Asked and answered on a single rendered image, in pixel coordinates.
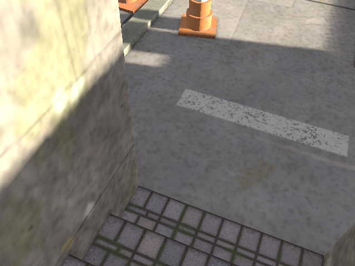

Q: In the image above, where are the stairs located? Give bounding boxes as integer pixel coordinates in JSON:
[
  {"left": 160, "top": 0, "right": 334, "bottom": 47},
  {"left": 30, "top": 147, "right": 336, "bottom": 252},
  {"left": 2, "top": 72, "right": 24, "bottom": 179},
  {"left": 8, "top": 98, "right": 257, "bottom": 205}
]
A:
[{"left": 62, "top": 186, "right": 324, "bottom": 266}]

